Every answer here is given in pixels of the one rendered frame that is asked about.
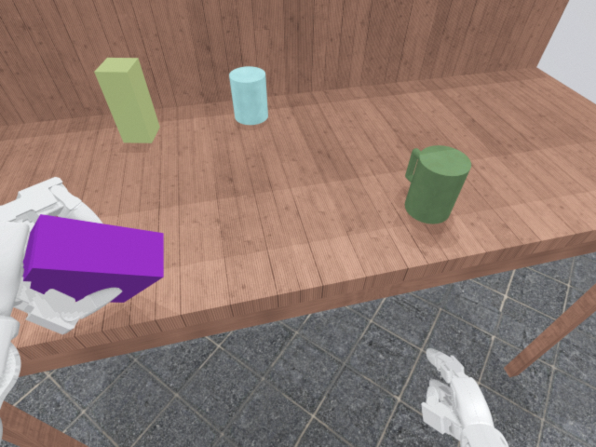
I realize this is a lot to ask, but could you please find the robot right hand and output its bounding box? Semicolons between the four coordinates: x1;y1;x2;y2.
421;348;494;440

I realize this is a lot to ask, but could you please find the robot left hand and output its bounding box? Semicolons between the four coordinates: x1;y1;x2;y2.
0;177;122;334

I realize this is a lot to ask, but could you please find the robot left forearm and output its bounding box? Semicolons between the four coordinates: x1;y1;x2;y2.
0;315;20;443

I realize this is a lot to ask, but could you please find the sponge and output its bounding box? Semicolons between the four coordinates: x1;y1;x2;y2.
23;214;164;303

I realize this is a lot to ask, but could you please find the robot right forearm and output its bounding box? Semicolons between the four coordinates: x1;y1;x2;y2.
460;424;508;447

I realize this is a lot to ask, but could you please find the table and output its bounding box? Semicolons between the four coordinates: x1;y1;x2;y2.
0;0;596;447

